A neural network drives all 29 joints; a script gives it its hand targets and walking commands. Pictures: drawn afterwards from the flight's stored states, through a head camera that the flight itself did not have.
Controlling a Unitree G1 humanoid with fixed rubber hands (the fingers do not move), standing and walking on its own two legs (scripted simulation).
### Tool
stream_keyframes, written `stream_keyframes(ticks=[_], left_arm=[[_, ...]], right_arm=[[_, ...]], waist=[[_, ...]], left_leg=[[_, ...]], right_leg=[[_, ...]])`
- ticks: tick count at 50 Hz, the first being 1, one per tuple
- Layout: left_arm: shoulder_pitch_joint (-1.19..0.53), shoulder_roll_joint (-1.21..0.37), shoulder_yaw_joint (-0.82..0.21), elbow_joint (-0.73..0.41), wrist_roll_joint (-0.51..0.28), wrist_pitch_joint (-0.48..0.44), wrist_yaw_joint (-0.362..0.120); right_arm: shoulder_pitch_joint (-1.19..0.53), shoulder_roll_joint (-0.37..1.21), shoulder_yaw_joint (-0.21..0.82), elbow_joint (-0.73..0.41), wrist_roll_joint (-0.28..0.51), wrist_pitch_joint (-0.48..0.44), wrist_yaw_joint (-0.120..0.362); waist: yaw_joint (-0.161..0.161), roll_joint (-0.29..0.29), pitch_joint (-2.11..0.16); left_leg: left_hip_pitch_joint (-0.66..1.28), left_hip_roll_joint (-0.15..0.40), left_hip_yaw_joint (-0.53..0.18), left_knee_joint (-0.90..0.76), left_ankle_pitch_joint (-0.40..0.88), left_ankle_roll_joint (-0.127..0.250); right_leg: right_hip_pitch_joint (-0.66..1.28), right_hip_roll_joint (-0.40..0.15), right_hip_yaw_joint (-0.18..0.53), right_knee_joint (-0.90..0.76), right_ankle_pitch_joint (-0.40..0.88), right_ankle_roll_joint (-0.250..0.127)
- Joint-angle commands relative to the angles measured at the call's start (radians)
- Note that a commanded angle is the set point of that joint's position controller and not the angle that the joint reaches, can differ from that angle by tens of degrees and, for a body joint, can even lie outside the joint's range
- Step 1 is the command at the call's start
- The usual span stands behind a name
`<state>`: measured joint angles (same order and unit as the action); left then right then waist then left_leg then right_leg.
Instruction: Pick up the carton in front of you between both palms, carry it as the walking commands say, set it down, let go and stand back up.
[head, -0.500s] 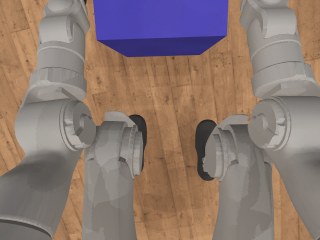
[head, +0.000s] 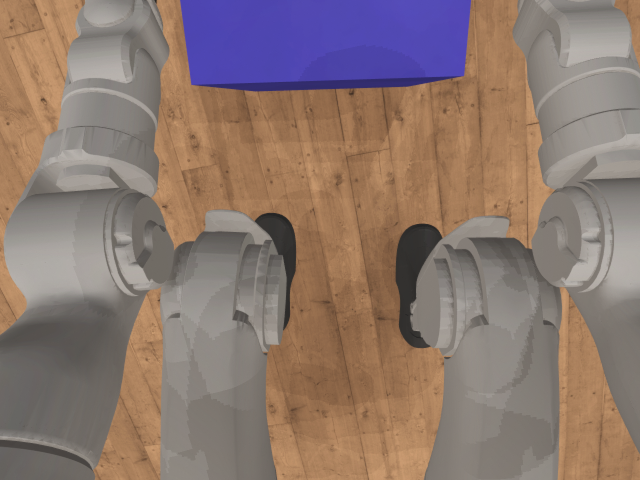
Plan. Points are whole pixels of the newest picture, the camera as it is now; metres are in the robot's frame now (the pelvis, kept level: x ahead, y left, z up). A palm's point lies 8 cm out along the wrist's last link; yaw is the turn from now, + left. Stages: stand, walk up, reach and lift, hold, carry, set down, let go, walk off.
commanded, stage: set down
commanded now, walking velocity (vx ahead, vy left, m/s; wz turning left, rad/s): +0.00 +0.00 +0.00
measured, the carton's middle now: out of the picture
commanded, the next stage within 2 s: let go in 1.16 s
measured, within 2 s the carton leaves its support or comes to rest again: neither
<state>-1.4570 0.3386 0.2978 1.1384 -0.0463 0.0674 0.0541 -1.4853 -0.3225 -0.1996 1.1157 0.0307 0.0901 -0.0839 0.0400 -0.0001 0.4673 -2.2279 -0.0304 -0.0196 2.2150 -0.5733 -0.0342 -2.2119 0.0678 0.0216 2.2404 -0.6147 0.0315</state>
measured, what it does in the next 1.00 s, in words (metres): rises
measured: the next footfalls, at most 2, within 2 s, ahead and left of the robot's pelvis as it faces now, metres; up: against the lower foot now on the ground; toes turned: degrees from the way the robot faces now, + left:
none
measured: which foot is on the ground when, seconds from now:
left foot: down 0.00-1.00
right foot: down 0.00-1.00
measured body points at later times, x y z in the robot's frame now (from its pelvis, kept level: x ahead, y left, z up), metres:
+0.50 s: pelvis +0.01 +0.00 +0.07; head +0.35 +0.01 +0.37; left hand +0.55 +0.22 -0.05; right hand +0.58 -0.16 -0.05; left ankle +0.12 +0.12 -0.33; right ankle +0.11 -0.12 -0.33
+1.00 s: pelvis +0.03 +0.00 +0.20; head +0.35 +0.01 +0.52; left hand +0.55 +0.24 +0.10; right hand +0.58 -0.17 +0.09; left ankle +0.12 +0.12 -0.33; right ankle +0.10 -0.12 -0.33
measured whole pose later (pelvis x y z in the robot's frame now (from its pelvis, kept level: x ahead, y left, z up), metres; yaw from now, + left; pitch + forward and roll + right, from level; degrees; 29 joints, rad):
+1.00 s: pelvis +0.03 +0.00 +0.20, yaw +0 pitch +48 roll +0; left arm -1.14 0.30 0.30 0.84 -0.07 0.17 0.03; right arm -1.20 -0.29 -0.24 0.88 0.03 0.19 -0.07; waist 0.04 -0.02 -0.07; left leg -1.88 -0.03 -0.03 1.47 -0.43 -0.02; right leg -1.86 0.04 0.03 1.48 -0.46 0.02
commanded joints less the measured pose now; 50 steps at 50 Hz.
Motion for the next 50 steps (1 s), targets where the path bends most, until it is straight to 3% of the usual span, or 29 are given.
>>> stream_keyframes(ticks=[1, 4, 7, 14, 21, 28, 38, 50], left_arm=[[-0.281, 0.195, -0.087, -0.123, -0.114, -0.06, 0.035], [-0.273, 0.204, -0.145, -0.141, -0.178, -0.063, 0.038], [-0.231, 0.201, -0.166, -0.139, -0.208, -0.05, 0.04], [-0.156, 0.169, -0.134, -0.274, -0.171, 0.004, 0.059], [-0.083, 0.103, -0.061, -0.241, -0.081, 0.034, 0.049], [-0.06, 0.094, -0.029, -0.261, -0.051, 0.04, 0.033], [0.005, 0.116, -0.015, -0.406, -0.051, 0.087, 0.009], [0.111, 0.073, 0.017, -0.403, -0.007, 0.078, -0.031]], right_arm=[[-0.32, -0.152, 0.108, -0.14, 0.138, -0.053, -0.029], [-0.317, -0.145, 0.17, -0.16, 0.212, -0.052, -0.024], [-0.269, -0.152, 0.178, -0.151, 0.23, -0.04, -0.026], [-0.19, -0.171, 0.088, -0.235, 0.152, 0.004, -0.051], [-0.112, -0.112, 0.012, -0.18, 0.07, 0.027, -0.034], [-0.103, -0.095, -0.006, -0.201, 0.042, 0.032, -0.019], [-0.056, -0.102, -0.016, -0.352, 0.028, 0.081, -0.012], [0.066, -0.063, -0.056, -0.342, -0.012, 0.072, 0.025]], waist=[[0.045, -0.05, -1.283], [0.058, -0.054, -1.375], [0.054, -0.046, -1.438], [0.018, -0.012, -1.612], [0.017, -0.005, -1.384], [0.027, -0.025, -1.455], [0.029, -0.041, -1.676], [0.021, -0.027, -1.584]], left_leg=[[0.55, 0.004, 0.053, -0.116, 0.427, -0.002], [0.602, 0.011, 0.056, -0.116, 0.468, 0.001], [0.652, 0.012, 0.063, -0.135, 0.462, 0.0], [0.779, -0.016, 0.08, -0.241, 0.416, 0.001], [0.636, -0.022, 0.081, -0.378, 0.318, -0.003], [0.675, -0.025, 0.087, -0.493, 0.327, -0.005], [0.865, -0.042, 0.094, -0.664, 0.455, -0.006], [0.991, -0.039, 0.076, -0.904, 0.532, -0.009]], right_leg=[[0.556, -0.015, -0.032, -0.135, 0.418, 0.015], [0.599, -0.018, -0.036, -0.13, 0.443, 0.012], [0.617, -0.015, -0.049, -0.145, 0.42, 0.009], [0.635, 0.007, -0.093, -0.257, 0.352, -0.007], [0.513, 0.013, -0.086, -0.398, 0.257, -0.007], [0.582, 0.018, -0.085, -0.511, 0.279, -0.003], [0.807, 0.035, -0.089, -0.683, 0.401, 0.001], [0.932, 0.025, -0.064, -0.928, 0.483, 0.006]])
